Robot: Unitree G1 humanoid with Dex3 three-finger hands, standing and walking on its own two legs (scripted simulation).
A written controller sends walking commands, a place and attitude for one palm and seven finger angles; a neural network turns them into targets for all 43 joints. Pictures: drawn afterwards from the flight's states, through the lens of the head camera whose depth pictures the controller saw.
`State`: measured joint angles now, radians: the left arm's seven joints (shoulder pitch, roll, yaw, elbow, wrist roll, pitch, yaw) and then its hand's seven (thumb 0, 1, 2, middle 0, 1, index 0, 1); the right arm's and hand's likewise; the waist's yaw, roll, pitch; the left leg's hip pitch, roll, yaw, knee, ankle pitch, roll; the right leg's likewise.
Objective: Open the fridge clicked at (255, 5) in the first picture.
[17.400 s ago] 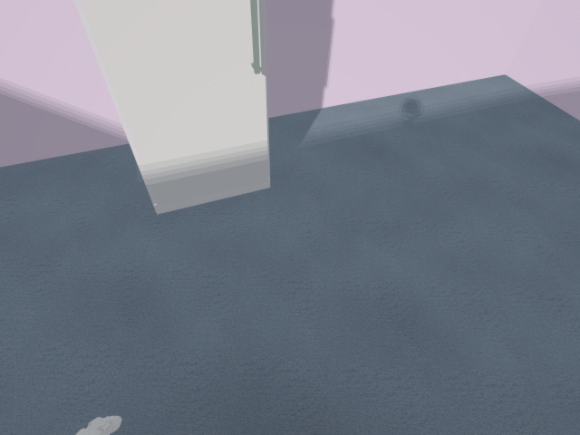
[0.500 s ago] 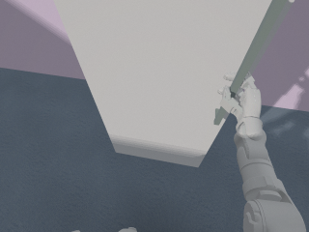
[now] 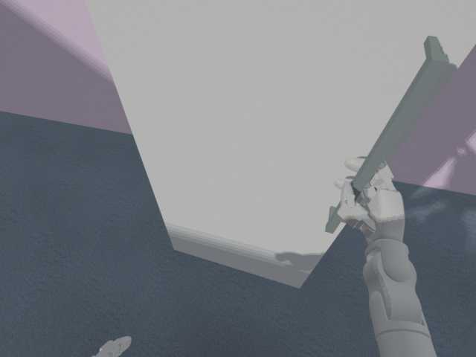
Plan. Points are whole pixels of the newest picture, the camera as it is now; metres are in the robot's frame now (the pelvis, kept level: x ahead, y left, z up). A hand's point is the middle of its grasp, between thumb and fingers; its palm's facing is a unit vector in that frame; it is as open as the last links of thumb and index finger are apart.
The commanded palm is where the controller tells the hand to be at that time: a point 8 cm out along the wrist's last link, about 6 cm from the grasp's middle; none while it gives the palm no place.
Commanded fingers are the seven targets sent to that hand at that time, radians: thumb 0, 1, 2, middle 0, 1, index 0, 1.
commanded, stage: walk backward, drawing the door open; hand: right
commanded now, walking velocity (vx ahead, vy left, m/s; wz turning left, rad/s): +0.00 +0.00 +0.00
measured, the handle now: (365, 163) +0.43 -0.15 +0.11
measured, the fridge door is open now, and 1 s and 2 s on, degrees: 5 41 78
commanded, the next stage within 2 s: stop walking and hold the door back in 1.80 s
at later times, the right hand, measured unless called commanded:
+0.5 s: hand (310, 275) +0.24 -0.06 +0.08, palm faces +0.00 +0.99 -0.15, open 5.5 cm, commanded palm +0.21 -0.11 +0.08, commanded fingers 0.00 -0.90 -0.90 0.45 1.40 0.45 1.40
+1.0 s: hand (220, 353) +0.13 +0.05 +0.08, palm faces +0.21 +0.97 -0.14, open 5.6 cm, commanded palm +0.09 +0.01 +0.08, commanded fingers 0.00 -0.90 -0.90 0.45 1.40 0.45 1.40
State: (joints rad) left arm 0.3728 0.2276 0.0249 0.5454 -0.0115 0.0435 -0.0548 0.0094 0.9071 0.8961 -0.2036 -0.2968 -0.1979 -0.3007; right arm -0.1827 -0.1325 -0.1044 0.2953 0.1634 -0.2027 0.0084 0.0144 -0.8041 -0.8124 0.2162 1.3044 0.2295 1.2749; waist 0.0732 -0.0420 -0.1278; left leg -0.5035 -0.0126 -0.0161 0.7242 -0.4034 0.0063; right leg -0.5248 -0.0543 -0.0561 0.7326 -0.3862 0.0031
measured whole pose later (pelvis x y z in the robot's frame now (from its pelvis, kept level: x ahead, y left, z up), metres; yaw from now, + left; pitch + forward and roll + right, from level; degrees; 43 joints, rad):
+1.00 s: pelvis -0.09 +0.19 +0.01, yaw -26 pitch -2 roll +0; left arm 0.23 0.19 0.03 0.71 0.01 -0.07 0.12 0.01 0.90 0.90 -0.21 -0.30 -0.20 -0.30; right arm 0.11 -0.08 0.22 -0.02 -0.02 -0.05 -0.04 0.00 -0.71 -0.80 0.41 1.34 0.38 1.40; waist 0.08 -0.07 0.04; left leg -0.35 0.03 0.13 0.62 -0.25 0.05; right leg -0.49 -0.04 0.02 0.94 -0.43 0.04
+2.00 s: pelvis +0.06 +0.64 +0.00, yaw -72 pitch +0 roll -1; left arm 0.17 0.20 0.03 0.62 0.02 -0.12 0.12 0.01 0.91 0.90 -0.20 -0.30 -0.20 -0.30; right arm 0.06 -0.16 0.09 -0.08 0.00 -0.12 -0.04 0.00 -0.71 -0.82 0.43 1.38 0.38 1.40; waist 0.03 0.01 0.12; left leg -0.45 0.08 0.22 0.71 -0.27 0.06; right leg -0.26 -0.02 -0.17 0.64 -0.40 -0.02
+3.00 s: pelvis +0.09 +0.72 +0.01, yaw -72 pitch +1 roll +1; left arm 0.27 0.17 -0.03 0.67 -0.02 -0.03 0.07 0.00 0.93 0.90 -0.21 -0.30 -0.20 -0.30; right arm -0.43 -0.27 -0.06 0.52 0.02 -0.14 -0.02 0.01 -0.71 -0.80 0.46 1.40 0.42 1.40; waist 0.02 -0.03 0.10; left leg -0.31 -0.01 0.10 0.52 -0.20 0.01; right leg -0.23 -0.11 -0.12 0.61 -0.38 0.04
